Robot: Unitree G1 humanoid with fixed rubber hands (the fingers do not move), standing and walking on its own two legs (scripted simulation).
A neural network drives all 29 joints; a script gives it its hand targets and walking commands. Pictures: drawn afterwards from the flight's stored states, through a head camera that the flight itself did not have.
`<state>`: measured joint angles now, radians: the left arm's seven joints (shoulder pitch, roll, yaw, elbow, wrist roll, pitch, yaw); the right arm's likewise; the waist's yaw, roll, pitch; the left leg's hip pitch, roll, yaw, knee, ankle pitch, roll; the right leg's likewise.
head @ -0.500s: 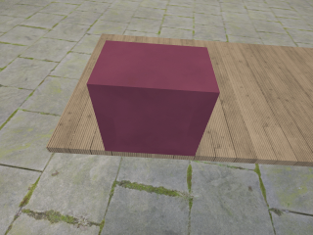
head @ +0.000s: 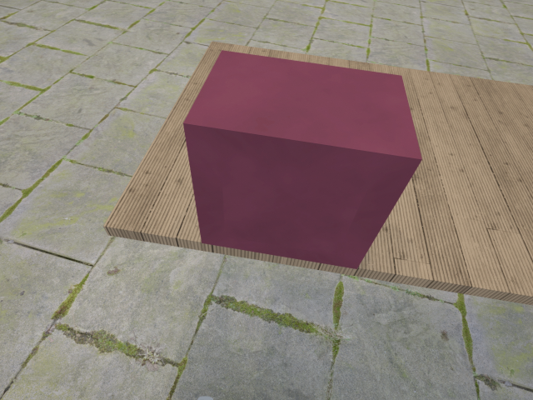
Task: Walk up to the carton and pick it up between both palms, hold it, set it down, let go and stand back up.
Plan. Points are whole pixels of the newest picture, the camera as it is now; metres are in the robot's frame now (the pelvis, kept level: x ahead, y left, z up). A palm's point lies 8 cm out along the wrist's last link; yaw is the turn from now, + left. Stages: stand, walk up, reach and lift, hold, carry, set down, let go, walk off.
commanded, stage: walk up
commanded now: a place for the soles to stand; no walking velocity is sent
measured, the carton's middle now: (293, 166) +0.45 -0.04 +0.12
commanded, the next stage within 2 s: reach and lift in 1.30 s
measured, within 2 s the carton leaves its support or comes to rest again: neither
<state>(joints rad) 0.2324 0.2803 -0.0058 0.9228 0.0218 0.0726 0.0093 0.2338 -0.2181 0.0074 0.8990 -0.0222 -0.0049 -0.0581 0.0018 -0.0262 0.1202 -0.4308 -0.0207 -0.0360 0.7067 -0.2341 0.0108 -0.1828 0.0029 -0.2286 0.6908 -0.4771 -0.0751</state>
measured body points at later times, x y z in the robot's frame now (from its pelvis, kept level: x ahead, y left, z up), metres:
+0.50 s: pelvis -0.01 -0.03 +0.02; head +0.01 -0.03 +0.47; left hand +0.03 +0.22 -0.13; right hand +0.06 -0.28 -0.13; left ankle +0.09 +0.11 -0.71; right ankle -0.05 -0.13 -0.71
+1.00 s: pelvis -0.01 -0.01 +0.01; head +0.02 +0.00 +0.46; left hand -0.01 +0.26 -0.13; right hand +0.08 -0.26 -0.13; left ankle +0.09 +0.11 -0.71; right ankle -0.05 -0.13 -0.71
